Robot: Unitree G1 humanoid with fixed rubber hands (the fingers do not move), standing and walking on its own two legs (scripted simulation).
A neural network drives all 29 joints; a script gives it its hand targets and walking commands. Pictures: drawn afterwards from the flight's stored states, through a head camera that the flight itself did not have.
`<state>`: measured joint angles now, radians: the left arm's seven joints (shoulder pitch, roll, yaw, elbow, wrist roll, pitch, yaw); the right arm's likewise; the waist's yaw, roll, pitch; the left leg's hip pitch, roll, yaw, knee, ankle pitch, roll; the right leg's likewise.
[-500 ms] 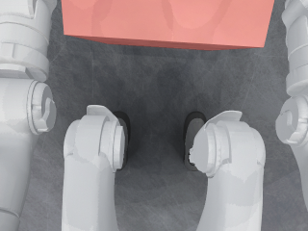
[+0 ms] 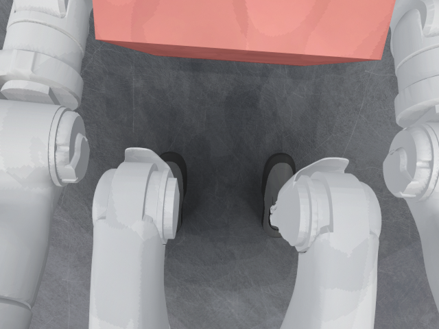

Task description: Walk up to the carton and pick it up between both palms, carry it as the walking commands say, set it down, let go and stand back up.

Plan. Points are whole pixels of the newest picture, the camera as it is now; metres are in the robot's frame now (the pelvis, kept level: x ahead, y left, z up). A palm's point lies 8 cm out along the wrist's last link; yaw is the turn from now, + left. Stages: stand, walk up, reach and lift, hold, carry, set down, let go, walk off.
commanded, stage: reach and lift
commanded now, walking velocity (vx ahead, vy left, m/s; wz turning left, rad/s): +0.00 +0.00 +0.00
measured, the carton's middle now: out of the picture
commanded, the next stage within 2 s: none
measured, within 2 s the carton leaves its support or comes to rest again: leaves its support in 1.00 s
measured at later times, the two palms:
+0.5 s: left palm out of the picture +0.56 +0.19 -0.16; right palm out of the picture +0.56 -0.20 -0.16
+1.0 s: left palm out of the picture +0.57 +0.19 -0.16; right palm out of the picture +0.56 -0.20 -0.16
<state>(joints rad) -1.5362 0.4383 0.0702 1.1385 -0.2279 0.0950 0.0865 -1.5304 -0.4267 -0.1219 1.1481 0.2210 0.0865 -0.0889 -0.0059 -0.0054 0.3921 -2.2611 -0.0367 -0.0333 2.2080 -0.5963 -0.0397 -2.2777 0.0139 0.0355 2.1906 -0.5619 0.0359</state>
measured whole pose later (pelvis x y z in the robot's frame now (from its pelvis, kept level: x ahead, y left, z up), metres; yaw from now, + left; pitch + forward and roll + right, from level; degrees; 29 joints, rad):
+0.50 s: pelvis +0.00 +0.00 +0.01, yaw +0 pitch +37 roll -1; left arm -1.56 0.44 0.02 1.15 -0.26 0.09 0.07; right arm -1.56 -0.45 -0.07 1.17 0.27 0.09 -0.06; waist -0.01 0.01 0.43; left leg -2.23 -0.04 -0.03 2.18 -0.59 -0.03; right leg -2.24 0.01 0.04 2.15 -0.56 0.04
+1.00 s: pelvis +0.00 +0.00 +0.00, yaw +0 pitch +37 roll +0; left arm -1.49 0.42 0.13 1.02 -0.19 0.21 0.04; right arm -1.48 -0.41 -0.16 1.01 0.19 0.22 -0.06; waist -0.01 0.01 0.37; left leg -2.27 -0.04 -0.04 2.22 -0.60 -0.04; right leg -2.29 0.01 0.03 2.20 -0.56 0.03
